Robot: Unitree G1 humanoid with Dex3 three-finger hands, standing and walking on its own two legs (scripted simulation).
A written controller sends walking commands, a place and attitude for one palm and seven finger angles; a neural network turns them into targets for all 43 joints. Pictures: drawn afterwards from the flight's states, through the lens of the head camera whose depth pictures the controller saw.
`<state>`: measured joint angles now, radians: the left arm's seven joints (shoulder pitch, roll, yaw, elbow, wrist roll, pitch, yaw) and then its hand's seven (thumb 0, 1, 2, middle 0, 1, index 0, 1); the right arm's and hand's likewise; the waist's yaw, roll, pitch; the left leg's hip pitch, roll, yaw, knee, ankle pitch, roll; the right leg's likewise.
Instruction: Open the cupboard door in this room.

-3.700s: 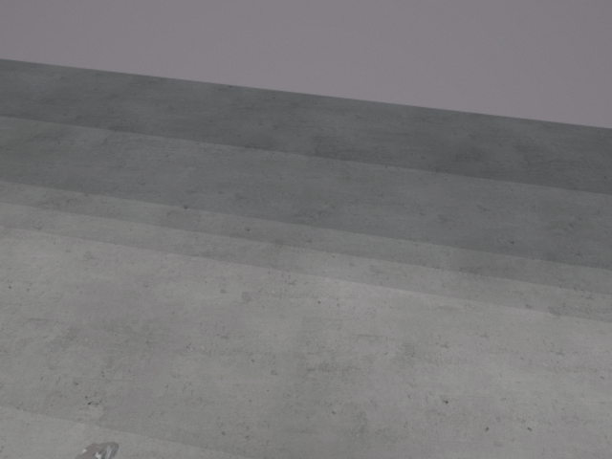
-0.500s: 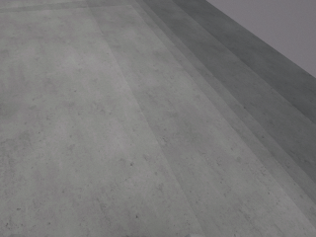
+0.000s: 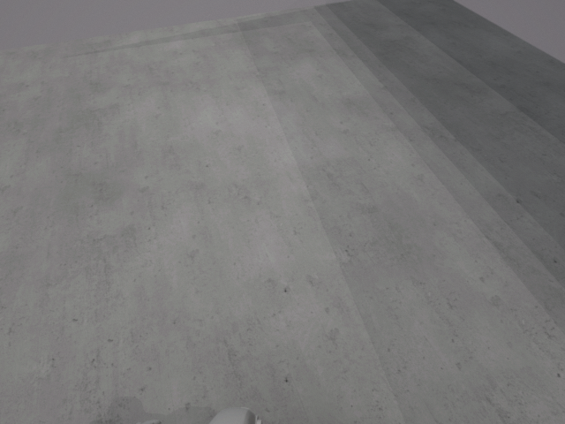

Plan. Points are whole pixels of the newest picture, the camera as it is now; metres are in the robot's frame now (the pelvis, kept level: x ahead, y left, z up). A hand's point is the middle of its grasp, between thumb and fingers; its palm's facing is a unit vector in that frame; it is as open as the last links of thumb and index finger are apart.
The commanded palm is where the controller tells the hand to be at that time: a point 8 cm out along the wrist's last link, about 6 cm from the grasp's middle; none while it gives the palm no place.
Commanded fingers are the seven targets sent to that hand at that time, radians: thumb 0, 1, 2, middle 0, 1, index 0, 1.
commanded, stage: turn or walk to find it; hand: left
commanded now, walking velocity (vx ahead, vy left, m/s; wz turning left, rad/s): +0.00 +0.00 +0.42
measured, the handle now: out of the picture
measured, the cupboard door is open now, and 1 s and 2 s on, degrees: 0 0 0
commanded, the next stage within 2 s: none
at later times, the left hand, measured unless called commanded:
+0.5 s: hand out of the picture -0.03 +0.27 -0.17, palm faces +0.25 -0.93 -0.26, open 7.4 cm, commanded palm none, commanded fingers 0.00 0.90 0.90 -0.20 -0.30 -0.20 -0.30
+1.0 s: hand out of the picture -0.06 +0.20 -0.16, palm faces +0.43 -0.87 -0.25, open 7.4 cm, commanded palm none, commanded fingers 0.00 0.90 0.90 -0.20 -0.30 -0.20 -0.30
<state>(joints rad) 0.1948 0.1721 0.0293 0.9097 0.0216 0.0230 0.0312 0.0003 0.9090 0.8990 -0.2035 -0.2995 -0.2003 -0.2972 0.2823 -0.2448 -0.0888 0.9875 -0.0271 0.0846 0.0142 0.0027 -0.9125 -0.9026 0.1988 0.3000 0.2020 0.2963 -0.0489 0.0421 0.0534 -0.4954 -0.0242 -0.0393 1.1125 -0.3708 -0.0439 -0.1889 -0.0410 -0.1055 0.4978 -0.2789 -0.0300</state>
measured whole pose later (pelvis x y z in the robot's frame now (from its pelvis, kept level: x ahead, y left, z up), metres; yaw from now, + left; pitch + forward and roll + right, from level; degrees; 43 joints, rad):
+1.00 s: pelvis -0.04 +0.00 +0.00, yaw +26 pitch -1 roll +1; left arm 0.23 0.17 0.03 0.93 0.03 0.01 0.02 0.00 0.91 0.90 -0.20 -0.30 -0.20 -0.30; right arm 0.24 -0.25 -0.08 1.01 -0.02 0.09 0.02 0.00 -0.91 -0.90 0.20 0.30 0.20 0.30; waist -0.02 0.01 0.07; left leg -0.40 0.04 0.01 0.98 -0.42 -0.07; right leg -0.21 -0.10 -0.21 0.51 -0.27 -0.02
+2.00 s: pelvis -0.10 +0.01 -0.01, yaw +53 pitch -1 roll +0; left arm 0.24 0.21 0.04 0.95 0.03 0.02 0.02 0.00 0.91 0.90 -0.20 -0.30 -0.20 -0.30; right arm 0.20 -0.23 -0.06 0.99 -0.01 0.07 0.01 0.00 -0.91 -0.90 0.20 0.30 0.20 0.30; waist 0.00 -0.03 0.09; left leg -0.30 0.04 0.06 0.69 -0.38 -0.06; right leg -0.24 -0.15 -0.23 0.60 -0.33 0.03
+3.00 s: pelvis -0.14 -0.03 -0.01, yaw +78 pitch -1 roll +0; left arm 0.26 0.25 0.06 0.99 0.02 0.07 0.03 0.00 0.91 0.90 -0.20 -0.30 -0.20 -0.30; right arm 0.16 -0.21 -0.05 0.96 -0.02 0.03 0.01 0.00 -0.91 -0.90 0.20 0.30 0.20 0.30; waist 0.02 -0.06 0.08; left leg -0.26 0.02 0.07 0.62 -0.33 0.02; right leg -0.36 -0.15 -0.14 0.88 -0.51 0.06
